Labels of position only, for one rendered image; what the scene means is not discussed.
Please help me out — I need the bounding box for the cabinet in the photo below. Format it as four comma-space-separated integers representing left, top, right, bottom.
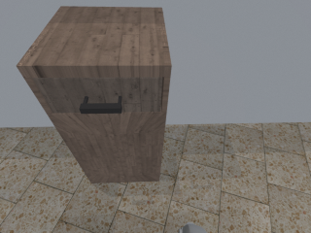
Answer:
17, 6, 172, 183

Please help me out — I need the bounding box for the handle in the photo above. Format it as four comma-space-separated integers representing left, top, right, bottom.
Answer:
79, 96, 122, 115

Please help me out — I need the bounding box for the drawer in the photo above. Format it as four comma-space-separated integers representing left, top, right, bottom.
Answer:
33, 77, 162, 114

